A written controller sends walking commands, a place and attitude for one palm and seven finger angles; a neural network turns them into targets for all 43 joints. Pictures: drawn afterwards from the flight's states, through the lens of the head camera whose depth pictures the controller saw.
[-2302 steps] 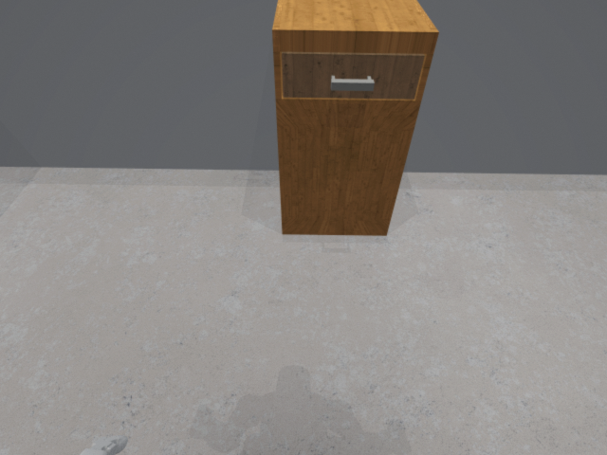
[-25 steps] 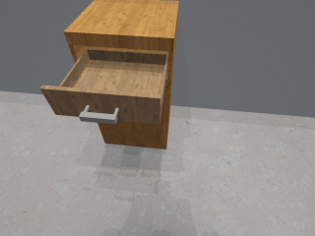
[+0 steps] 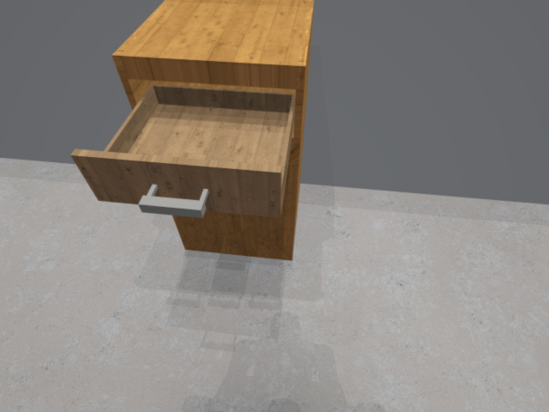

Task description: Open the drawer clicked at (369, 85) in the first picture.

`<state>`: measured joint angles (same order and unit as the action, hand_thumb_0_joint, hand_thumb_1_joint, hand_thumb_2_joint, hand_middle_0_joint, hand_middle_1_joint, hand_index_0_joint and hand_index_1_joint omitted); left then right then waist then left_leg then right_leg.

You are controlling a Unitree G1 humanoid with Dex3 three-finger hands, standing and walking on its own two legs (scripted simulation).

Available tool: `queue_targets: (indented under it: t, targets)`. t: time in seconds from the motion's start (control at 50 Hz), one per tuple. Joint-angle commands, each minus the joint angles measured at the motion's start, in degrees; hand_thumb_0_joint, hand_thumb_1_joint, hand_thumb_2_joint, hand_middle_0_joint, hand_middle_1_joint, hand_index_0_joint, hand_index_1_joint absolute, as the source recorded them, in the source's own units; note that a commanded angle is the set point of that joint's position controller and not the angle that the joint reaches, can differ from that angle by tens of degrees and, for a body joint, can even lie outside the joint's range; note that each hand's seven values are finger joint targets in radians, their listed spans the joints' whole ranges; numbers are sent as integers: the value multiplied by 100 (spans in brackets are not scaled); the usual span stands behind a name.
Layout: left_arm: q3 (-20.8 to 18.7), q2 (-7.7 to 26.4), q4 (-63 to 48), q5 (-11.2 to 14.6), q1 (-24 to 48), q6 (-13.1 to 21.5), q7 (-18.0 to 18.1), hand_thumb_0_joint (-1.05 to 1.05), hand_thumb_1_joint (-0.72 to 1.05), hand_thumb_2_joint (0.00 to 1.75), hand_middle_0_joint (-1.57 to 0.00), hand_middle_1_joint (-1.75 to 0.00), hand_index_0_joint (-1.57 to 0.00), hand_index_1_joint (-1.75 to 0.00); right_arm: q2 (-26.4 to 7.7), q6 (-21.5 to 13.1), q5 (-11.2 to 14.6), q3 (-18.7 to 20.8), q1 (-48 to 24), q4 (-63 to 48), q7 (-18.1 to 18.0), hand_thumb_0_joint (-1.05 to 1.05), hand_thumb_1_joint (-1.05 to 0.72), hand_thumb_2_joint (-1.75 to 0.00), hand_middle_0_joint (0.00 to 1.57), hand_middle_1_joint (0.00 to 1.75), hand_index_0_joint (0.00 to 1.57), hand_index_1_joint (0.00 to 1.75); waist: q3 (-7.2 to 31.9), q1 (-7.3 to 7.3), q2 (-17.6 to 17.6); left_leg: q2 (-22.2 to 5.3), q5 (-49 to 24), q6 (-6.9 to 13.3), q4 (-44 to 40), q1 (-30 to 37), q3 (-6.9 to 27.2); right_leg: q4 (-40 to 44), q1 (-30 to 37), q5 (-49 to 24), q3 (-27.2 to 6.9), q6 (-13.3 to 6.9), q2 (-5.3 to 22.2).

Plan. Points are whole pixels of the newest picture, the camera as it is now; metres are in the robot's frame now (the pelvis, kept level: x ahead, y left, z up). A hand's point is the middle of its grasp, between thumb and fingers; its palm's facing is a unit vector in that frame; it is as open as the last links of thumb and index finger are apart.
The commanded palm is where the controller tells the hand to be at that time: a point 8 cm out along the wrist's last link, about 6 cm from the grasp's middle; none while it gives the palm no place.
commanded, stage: stand and wait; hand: left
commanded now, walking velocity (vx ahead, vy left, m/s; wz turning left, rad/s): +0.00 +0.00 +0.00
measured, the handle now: (176, 198) +0.51 +0.24 -0.04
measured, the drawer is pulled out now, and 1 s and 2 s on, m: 0.30 0.30 0.30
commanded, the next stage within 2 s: none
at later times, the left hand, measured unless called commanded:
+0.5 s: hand out of the picture +0.03 +0.19 -0.17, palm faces +0.01 -0.97 -0.25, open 7.4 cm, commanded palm none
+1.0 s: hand out of the picture +0.05 +0.20 -0.16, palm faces +0.00 -0.96 -0.27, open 7.4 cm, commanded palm none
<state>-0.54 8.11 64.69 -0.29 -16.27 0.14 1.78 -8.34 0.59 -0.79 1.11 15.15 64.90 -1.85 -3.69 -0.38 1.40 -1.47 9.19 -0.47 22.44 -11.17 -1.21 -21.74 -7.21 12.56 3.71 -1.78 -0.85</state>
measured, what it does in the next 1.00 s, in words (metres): stands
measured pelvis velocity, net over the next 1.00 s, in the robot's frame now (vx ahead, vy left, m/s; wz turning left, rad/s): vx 0.02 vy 0.00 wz -0.01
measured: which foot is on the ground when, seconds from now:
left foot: down 0.00-1.00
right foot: down 0.00-1.00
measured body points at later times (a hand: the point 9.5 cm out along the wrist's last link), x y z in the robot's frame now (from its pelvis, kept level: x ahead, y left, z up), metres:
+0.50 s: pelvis +0.01 +0.00 +0.00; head +0.03 -0.01 +0.45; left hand +0.03 +0.24 -0.15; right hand +0.02 -0.24 -0.16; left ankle +0.03 +0.12 -0.74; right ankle -0.01 -0.10 -0.74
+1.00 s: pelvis +0.02 +0.00 +0.00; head +0.04 -0.01 +0.45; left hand +0.05 +0.25 -0.14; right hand +0.04 -0.25 -0.16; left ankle +0.03 +0.12 -0.74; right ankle -0.01 -0.10 -0.74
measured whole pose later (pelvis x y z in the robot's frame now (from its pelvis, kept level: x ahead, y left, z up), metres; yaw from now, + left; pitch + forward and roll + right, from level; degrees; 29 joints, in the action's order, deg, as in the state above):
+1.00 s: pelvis +0.02 +0.00 +0.00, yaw -1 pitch -2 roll +0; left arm -1.1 12.5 64.6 -0.4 -11.1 0.5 1.2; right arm -13.0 0.3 -0.9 0.8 11.0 64.8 -1.3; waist -3.8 -0.5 1.6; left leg -1.7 9.0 -0.8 19.2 -8.6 -1.8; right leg -18.4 -4.8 12.1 3.1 -1.9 -1.2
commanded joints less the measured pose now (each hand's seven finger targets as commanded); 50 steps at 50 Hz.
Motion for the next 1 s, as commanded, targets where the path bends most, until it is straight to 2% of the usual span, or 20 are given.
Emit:
queue_targets:
  t: [0.0,0.06,0.1,0.12,0.14,0.16,0.18,0.2,0.24,0.26,0.3,0.36,0.46,0.58,0.64,0.66,0.74,0.8,0.9,0.98]
  targets:
    - [-140,745,-110,-14,-342,89,40,0,90,90,-20,-30,-20,-30,-547,-50,-3,69,343,-142,-61,0,-90,-90,20,30,20,30,-160,-37,-60,-428,-246,173,-350,227,421,637,-508,-33,-587,-107,623]
    - [-148,794,-113,-17,-291,89,36,0,90,90,-20,-30,-20,-30,-603,-48,-5,75,283,-149,-56,0,-90,-90,20,30,20,30,-226,-32,-91,-435,-172,172,-372,236,432,675,-565,79,-595,-107,621]
    - [-160,838,-129,-17,-251,90,31,0,90,90,-20,-30,-20,-30,-618,-54,-4,77,277,-145,-52,0,-90,-90,20,30,20,30,-173,-35,-134,-441,-213,172,-399,227,432,666,-498,29,-598,-106,629]
    - [-167,843,-138,-18,-223,95,27,0,90,90,-20,-30,-20,-30,-664,-62,-9,79,265,-155,-56,0,-90,-90,20,30,20,30,-113,-35,-36,-436,-260,166,-382,235,426,653,-437,-50,-615,-108,629]
    - [-185,887,-146,-26,-259,111,35,0,90,90,-20,-30,-20,-30,-671,-70,4,99,247,-169,-56,0,-90,-90,20,30,20,30,-49,-11,-148,-457,-358,175,-364,328,427,652,-432,-156,-596,-110,631]
    - [-164,874,-133,-17,-222,105,31,0,90,90,-20,-30,-20,-30,-690,-72,-2,88,213,-161,-56,0,-90,-90,20,30,20,30,-80,-22,-28,-454,-392,173,-360,322,425,640,-433,-217,-591,-106,650]
    - [-174,902,-145,-17,-183,103,30,0,90,90,-20,-30,-20,-30,-696,-71,-2,86,213,-161,-54,0,-90,-90,20,30,20,30,-68,-29,-115,-465,-406,172,-378,307,434,631,-393,-244,-584,-103,643]
    - [-175,907,-148,-14,-170,107,27,0,90,90,-20,-30,-20,-30,-724,-73,-3,92,195,-162,-57,0,-90,-90,20,30,20,30,-10,-28,-35,-461,-380,165,-368,316,420,649,-359,-235,-616,-107,646]
    - [-191,961,-166,-21,-159,114,31,0,90,90,-20,-30,-20,-30,-761,-75,6,101,147,-182,-52,0,-90,-90,20,30,20,30,-5,-10,-184,-474,-431,175,-385,380,435,643,-380,-288,-603,-107,640]
    - [-178,948,-157,-19,-116,112,28,0,90,90,-20,-30,-20,-30,-795,-74,-5,101,115,-178,-54,0,-90,-90,20,30,20,30,-58,-25,-42,-478,-417,168,-373,359,413,664,-401,-287,-605,-102,654]
    - [-193,986,-177,-16,-58,113,25,0,90,90,-20,-30,-20,-30,-815,-82,-8,101,120,-173,-52,0,-90,-90,20,30,20,30,25,-29,-30,-487,-466,169,-400,355,420,641,-300,-377,-619,-107,660]
    - [-191,1027,-159,-20,-36,115,26,0,90,90,-20,-30,-20,-30,-840,-82,-1,102,66,-184,-48,0,-90,-90,20,30,20,30,12,-25,-178,-507,-530,171,-416,417,424,647,-330,-437,-586,-94,665]
    - [-201,1118,-193,-21,56,124,21,0,90,90,-20,-30,-20,-30,-925,-81,-5,109,-17,-198,-37,0,-90,-90,20,30,20,30,18,-30,-47,-505,-516,164,-424,443,413,694,-315,-446,-641,-92,676]
    - [-219,1222,-198,-21,165,136,15,0,90,90,-20,-30,-20,-30,-1034,-101,-2,97,-89,-207,-38,0,-90,-90,20,30,20,30,177,-26,-101,-530,-762,161,-433,505,432,650,-137,-790,-610,-87,699]
    - [-220,1236,-205,-29,195,135,14,0,90,90,-20,-30,-20,-30,-1068,-86,4,99,-149,-228,-31,0,-90,-90,20,30,20,30,13,-21,-162,-530,-627,159,-474,487,425,725,-268,-620,-621,-84,684]
    - [-209,1223,-190,-25,219,126,9,0,90,90,-20,-30,-20,-30,-1072,-83,-11,90,-154,-212,-29,0,-90,-90,20,30,20,30,-18,-34,-57,-525,-579,152,-488,463,429,743,-270,-530,-632,-82,694]
    - [-232,1296,-202,-34,240,141,4,0,90,90,-20,-30,-20,-30,-1124,-93,-1,97,-182,-229,-22,0,-90,-90,20,30,20,30,125,-15,-155,-539,-627,155,-511,543,432,742,-199,-571,-636,-86,688]
    - [-228,1322,-202,-21,303,139,-4,0,90,90,-20,-30,-20,-30,-1182,-103,-13,91,-218,-230,-27,0,-90,-90,20,30,20,30,204,-31,-33,-539,-718,148,-497,548,435,716,-103,-720,-650,-83,699]
    - [-230,1345,-199,-22,339,140,1,0,90,90,-20,-30,-20,-30,-1202,-99,-9,90,-235,-227,-27,0,-90,-90,20,30,20,30,158,-37,-157,-555,-755,150,-519,551,428,734,-111,-783,-625,-79,708]
    - [-227,1357,-201,-22,348,138,-1,0,90,90,-20,-30,-20,-30,-1221,-98,-13,88,-266,-226,-27,0,-90,-90,20,30,20,30,192,-32,-110,-552,-752,148,-516,586,426,745,-102,-763,-636,-78,709]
